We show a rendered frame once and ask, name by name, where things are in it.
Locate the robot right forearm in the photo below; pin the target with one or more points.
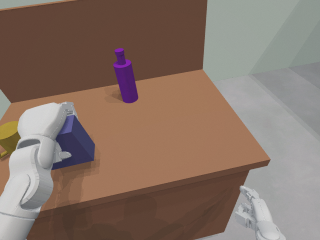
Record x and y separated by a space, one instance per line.
266 230

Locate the robot left forearm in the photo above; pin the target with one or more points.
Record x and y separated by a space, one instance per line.
29 186

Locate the table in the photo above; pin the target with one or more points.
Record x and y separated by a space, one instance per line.
168 166

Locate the sponge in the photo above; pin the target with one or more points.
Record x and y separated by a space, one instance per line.
74 139

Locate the robot right hand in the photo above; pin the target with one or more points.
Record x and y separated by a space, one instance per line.
248 215

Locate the robot left hand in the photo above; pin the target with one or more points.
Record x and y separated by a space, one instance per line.
47 120

